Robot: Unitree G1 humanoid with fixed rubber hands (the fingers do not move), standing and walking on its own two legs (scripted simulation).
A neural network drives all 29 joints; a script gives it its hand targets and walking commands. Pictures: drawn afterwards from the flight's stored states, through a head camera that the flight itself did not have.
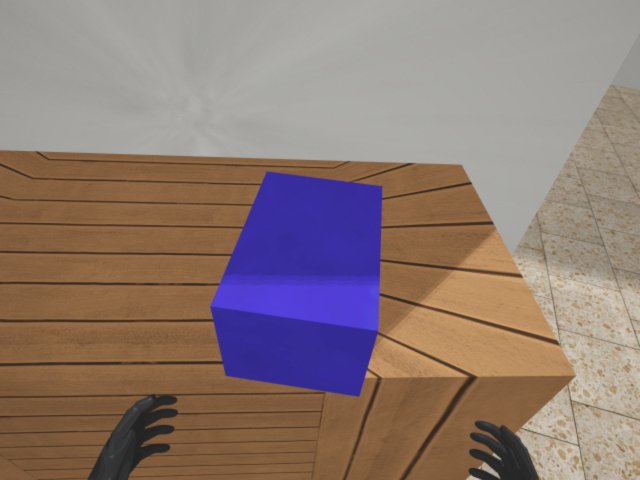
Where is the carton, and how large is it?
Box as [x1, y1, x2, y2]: [210, 172, 381, 396]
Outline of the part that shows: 266,172 210,306 225,374 236,377 358,396 377,333 378,325 381,186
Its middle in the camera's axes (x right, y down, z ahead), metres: -0.02 +0.06 +0.62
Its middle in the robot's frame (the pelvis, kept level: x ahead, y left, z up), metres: +0.44 +0.05 +0.00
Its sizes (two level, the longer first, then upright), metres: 0.289 0.200 0.172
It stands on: a pedestal, 0.70 m high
